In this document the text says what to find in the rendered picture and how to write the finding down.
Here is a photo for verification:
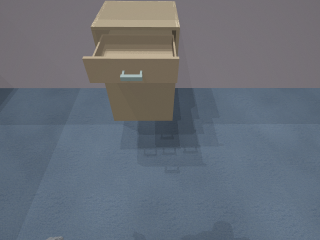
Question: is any cabinet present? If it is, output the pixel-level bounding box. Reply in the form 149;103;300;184
90;1;180;121

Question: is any drawer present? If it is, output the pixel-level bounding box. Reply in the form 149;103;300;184
82;34;180;83

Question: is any handle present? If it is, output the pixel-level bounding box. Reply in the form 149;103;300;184
120;70;143;81

